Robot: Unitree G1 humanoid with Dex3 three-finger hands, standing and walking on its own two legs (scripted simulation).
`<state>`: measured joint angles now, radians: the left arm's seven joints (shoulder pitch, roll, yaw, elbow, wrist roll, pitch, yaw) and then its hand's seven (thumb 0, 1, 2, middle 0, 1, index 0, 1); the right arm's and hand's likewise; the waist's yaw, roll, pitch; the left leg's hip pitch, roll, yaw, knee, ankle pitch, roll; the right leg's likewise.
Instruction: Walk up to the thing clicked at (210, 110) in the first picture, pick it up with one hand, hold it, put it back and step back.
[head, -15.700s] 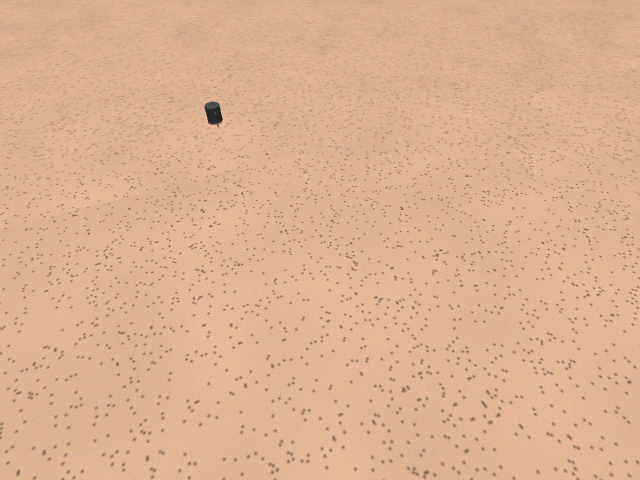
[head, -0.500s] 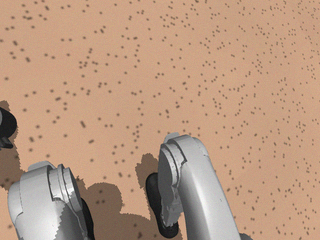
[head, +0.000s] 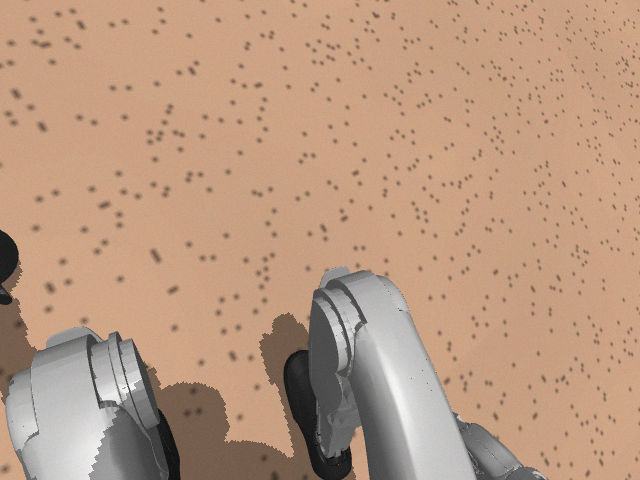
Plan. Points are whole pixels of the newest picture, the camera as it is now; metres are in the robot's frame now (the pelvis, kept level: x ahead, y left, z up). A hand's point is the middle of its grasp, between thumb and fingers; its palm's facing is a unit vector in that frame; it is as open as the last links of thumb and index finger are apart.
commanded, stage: close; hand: left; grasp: from above
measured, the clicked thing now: out of the picture +0.41 +0.33 -0.25
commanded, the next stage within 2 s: settle in 1.10 s
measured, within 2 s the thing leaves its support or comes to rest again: leaves its support in 1.66 s
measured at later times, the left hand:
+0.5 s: hand out of the picture +0.41 +0.34 -0.21, palm faces -0.43 -0.15 -0.89, open 12.2 cm
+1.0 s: hand out of the picture +0.41 +0.35 -0.21, palm faces -0.43 -0.16 -0.89, open 11.9 cm
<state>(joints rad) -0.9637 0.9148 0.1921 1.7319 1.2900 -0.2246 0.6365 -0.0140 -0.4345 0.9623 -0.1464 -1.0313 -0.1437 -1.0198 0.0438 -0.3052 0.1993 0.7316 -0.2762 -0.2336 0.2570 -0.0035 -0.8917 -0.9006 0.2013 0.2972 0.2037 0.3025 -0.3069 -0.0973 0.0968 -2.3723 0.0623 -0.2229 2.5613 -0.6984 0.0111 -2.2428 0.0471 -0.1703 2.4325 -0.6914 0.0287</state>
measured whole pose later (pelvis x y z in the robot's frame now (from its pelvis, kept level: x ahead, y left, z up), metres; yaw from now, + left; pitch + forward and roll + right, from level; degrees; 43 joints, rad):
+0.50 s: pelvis +0.00 +0.00 +0.00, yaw -1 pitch +26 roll -12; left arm -0.95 0.95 0.15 1.74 1.32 -0.29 0.63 0.00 -0.27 0.95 -0.33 -1.01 -0.26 -1.00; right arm 0.09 -0.31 0.25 0.73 -0.29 -0.21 0.24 0.00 -0.89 -0.90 0.20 0.30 0.20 0.30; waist -0.31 -0.11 0.08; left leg -2.36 0.06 -0.24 2.57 -0.70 0.01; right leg -2.23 0.05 -0.18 2.43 -0.68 0.03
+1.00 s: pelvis +0.00 +0.00 +0.00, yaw +0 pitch +26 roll -12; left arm -0.97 0.95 0.16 1.74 1.29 -0.27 0.61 -0.01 -0.24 0.87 -0.51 -0.96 -0.34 -0.95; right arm 0.08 -0.32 0.24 0.72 -0.29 -0.22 0.24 0.00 -0.90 -0.90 0.20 0.30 0.20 0.30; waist -0.31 -0.10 0.10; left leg -2.37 0.06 -0.23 2.56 -0.69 0.01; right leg -2.24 0.05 -0.18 2.43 -0.68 0.03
